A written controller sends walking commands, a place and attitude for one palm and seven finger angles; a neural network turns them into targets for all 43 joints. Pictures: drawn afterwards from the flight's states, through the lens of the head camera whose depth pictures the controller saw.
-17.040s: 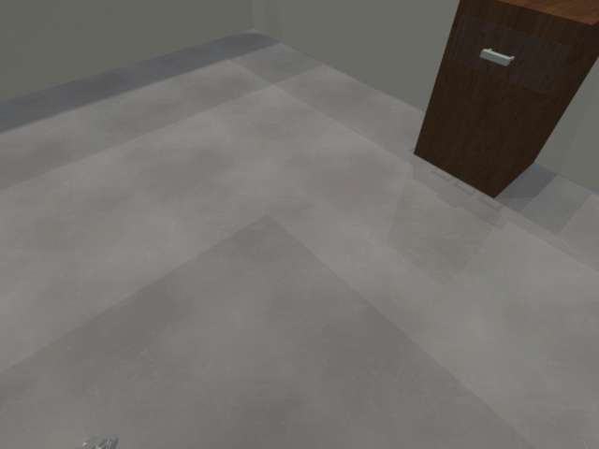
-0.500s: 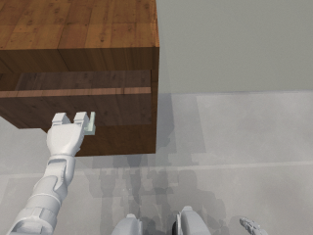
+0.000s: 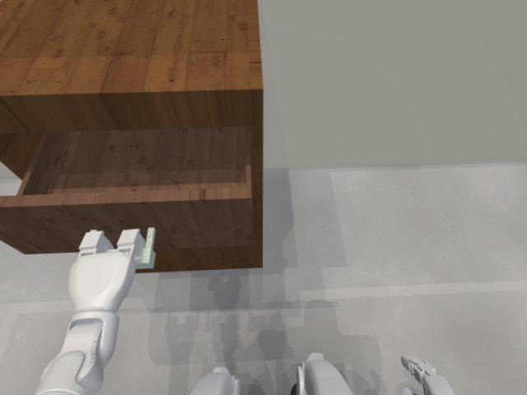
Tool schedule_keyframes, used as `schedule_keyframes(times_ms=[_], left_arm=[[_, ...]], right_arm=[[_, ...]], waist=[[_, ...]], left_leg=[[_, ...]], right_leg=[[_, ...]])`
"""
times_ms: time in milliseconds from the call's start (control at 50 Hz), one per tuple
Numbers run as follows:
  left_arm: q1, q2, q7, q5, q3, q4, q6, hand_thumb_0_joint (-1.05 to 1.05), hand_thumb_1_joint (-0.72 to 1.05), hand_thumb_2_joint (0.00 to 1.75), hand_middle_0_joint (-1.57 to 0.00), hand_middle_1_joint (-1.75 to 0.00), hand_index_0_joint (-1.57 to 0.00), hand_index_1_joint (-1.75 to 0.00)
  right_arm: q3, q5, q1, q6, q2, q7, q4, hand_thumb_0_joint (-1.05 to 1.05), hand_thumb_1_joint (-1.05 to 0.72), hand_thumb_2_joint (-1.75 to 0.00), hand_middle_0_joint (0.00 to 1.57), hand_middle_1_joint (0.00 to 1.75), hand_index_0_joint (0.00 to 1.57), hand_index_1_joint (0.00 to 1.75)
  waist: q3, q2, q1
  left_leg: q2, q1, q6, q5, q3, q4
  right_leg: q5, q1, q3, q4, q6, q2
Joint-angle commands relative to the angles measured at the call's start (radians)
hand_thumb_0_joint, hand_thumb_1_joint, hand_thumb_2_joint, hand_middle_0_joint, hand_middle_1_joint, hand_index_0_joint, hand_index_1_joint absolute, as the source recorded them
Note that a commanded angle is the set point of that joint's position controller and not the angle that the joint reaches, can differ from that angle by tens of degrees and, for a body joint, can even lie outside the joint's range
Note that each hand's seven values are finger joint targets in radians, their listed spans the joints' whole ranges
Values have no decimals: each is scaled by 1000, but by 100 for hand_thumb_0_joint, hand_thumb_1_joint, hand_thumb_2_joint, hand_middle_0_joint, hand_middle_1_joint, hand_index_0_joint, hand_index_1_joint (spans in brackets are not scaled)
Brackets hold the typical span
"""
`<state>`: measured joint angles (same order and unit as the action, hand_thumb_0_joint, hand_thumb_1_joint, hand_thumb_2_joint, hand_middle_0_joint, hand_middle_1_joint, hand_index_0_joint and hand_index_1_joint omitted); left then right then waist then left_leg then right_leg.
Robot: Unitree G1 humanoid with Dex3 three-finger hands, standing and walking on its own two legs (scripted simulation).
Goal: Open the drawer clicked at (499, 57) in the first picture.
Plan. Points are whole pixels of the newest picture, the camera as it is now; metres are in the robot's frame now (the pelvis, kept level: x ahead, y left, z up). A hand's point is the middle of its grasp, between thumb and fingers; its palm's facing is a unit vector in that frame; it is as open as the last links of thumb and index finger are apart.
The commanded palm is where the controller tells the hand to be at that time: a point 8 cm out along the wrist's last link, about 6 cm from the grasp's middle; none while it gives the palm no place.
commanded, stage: pull the drawer open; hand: left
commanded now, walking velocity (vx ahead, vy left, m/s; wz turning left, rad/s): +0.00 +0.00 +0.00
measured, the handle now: (120, 246) +0.35 +0.26 -0.04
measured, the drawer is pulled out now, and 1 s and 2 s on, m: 0.14 0.26 0.30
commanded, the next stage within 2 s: open the thumb to release the handle in 1.48 s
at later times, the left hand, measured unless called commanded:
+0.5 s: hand (113, 317) +0.24 +0.24 -0.06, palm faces -0.05 -0.04 -1.00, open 6.1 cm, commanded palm +0.21 +0.25 -0.01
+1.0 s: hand (104, 366) +0.17 +0.24 -0.06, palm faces -0.09 -0.06 -0.99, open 6.1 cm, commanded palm +0.14 +0.24 -0.01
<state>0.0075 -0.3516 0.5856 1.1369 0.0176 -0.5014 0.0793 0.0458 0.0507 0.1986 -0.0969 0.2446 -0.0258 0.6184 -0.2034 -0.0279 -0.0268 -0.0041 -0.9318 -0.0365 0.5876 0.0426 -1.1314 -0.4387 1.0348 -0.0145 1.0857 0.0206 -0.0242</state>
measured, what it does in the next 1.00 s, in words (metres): stands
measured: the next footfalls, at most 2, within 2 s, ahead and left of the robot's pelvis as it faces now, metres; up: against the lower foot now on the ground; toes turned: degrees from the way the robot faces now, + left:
none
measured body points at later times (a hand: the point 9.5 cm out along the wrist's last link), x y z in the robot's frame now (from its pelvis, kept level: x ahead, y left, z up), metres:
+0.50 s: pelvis -0.01 -0.01 -0.01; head +0.07 -0.02 +0.44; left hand +0.24 +0.24 -0.01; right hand +0.16 -0.25 -0.12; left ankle -0.03 +0.10 -0.65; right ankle +0.04 -0.11 -0.65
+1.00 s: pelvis +0.00 -0.02 -0.01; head +0.08 -0.03 +0.43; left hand +0.17 +0.24 +0.00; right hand +0.19 -0.25 -0.12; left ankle -0.03 +0.10 -0.65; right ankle +0.04 -0.11 -0.65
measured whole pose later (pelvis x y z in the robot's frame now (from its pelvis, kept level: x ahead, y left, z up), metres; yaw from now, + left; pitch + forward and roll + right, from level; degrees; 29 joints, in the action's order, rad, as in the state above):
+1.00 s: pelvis +0.00 -0.02 -0.01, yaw +1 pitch +21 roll +0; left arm -0.46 -0.34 0.61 1.12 0.04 -0.15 0.12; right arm 0.03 0.07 0.13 -0.05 0.22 -0.02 0.55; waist -0.22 -0.02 0.01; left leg -0.01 -0.95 -0.01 0.62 0.03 -1.20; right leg -0.48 1.07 -0.03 1.18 0.05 -0.03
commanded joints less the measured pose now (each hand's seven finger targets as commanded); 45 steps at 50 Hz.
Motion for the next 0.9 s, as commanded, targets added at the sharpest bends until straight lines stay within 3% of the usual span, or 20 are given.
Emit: schedule_keyframes(times_ms=[0,60,120,160,200,220,240,280,300,320,380,400,420,500,540,700,740,760,840,880], left_arm=[[-8,-163,64,-26,94,182,-24,0,90,90,-40,-135,-40,-135],[-3,-184,66,-21,106,197,-28,0,90,90,-40,-135,-40,-135],[-24,-179,63,-24,101,199,-31,0,90,90,-40,-135,-40,-135],[-20,-179,61,-24,97,210,-30,0,90,90,-40,-135,-40,-135],[-51,-179,59,-26,103,204,-32,0,90,90,-40,-135,-40,-135],[-28,-168,58,-23,88,213,-30,0,90,90,-40,-135,-40,-135],[-31,-185,58,-24,106,229,-26,0,90,90,-40,-135,-40,-135],[-87,-165,56,-25,89,240,-28,0,90,90,-40,-135,-40,-135],[-92,-151,53,-33,80,234,-28,0,90,90,-40,-135,-40,-135],[-91,-173,53,-30,100,236,-26,0,90,90,-40,-135,-40,-135],[-113,-165,49,-30,93,264,-19,0,90,90,-40,-135,-40,-135],[-162,-178,50,-32,113,256,-19,0,90,90,-40,-135,-40,-135],[-182,-153,50,-33,93,273,-16,0,90,90,-40,-135,-40,-135],[-252,-164,52,-40,114,295,-9,0,90,90,-40,-135,-40,-135],[-299,-173,58,-40,134,320,-5,0,90,90,-40,-135,-40,-135],[-443,-142,75,-41,123,402,3,0,90,90,-40,-135,-40,-135],[-455,-149,79,-36,133,430,4,0,90,90,-40,-135,-40,-135],[-488,-124,78,-39,112,428,2,0,90,90,-40,-135,-40,-135],[-550,-153,77,-45,149,476,12,0,90,90,-40,-135,-40,-135],[-585,-133,74,-45,132,487,20,0,90,90,-40,-135,-40,-135]], right_arm=[[53,2,-15,47,140,12,-121,0,-90,-90,20,30,20,30],[48,3,-28,52,142,18,-121,0,-90,-90,20,30,20,30],[44,0,-39,57,138,22,-128,0,-90,-90,20,30,20,30],[42,0,-47,60,137,25,-130,0,-90,-90,20,30,20,30],[41,1,-52,63,135,26,-135,0,-90,-90,20,30,20,30],[40,-1,-55,65,134,27,-139,0,-90,-90,20,30,20,30],[40,0,-61,68,137,29,-141,0,-90,-90,20,30,20,30],[39,-1,-64,70,131,27,-152,0,-90,-90,20,30,20,30],[39,-3,-64,73,128,27,-151,0,-90,-90,20,30,20,30],[37,-3,-68,74,131,29,-152,0,-90,-90,20,30,20,30],[36,-2,-75,79,128,31,-158,0,-90,-90,20,30,20,30],[36,-1,-73,80,128,31,-161,0,-90,-90,20,30,20,30],[35,-2,-79,83,124,29,-168,0,-90,-90,20,30,20,30],[33,-1,-86,85,123,28,-171,0,-90,-90,20,30,20,30],[33,0,-95,86,124,27,-177,0,-90,-90,20,30,20,30],[34,9,-101,92,115,18,-193,0,-90,-90,20,30,20,30],[32,13,-106,92,116,18,-197,0,-90,-90,20,30,20,30],[33,13,-103,95,111,17,-197,0,-90,-90,20,30,20,30],[28,17,-117,95,106,20,-208,0,-90,-90,20,30,20,30],[29,21,-114,96,102,18,-211,0,-90,-90,20,30,20,30]], waist=[[-312,8,38],[-304,-26,46],[-286,13,40],[-271,-24,42],[-272,-8,49],[-271,5,38],[-285,-13,50],[-292,-18,53],[-260,-1,45],[-272,25,49],[-282,2,51],[-269,12,65],[-279,11,59],[-252,7,66],[-271,8,75],[-256,-5,75],[-279,-7,75],[-264,-5,72],[-264,3,82],[-266,8,82]], left_leg=[[18,156,10,-449,-34,134],[21,153,10,-424,-35,140],[25,130,9,-381,-33,138],[23,138,10,-372,-36,137],[26,132,9,-362,-33,135],[25,125,8,-343,-34,135],[25,131,9,-358,-34,139],[27,137,10,-358,-30,138],[27,128,8,-338,-29,137],[27,112,7,-324,-29,136],[28,117,5,-327,-24,131],[29,108,8,-328,-26,133],[29,109,6,-329,-24,132],[30,92,7,-317,-23,127],[31,89,7,-332,-23,125],[29,95,10,-340,-22,109],[26,106,11,-364,-30,103],[25,111,9,-362,-26,99],[29,96,9,-363,-25,93],[29,103,9,-367,-22,84]], right_leg=[[351,-301,-6,-93,38,-11],[319,-292,-5,-90,40,-7],[286,-289,-3,-99,37,-7],[267,-269,-5,-96,40,-6],[256,-271,-3,-98,39,-7],[236,-262,-4,-101,36,-5],[245,-270,-3,-97,39,-4],[248,-277,-3,-98,39,-4],[238,-275,-1,-109,38,-4],[225,-278,2,-107,36,-3],[236,-280,8,-106,36,-1],[240,-290,9,-101,40,-3],[244,-291,9,-104,38,-2],[248,-293,20,-104,41,-2],[259,-298,18,-96,42,-2],[279,-279,16,-81,45,0],[282,-260,5,-63,46,-2],[288,-262,4,-69,44,-3],[309,-272,16,-65,47,0],[319,-268,18,-61,44,1]])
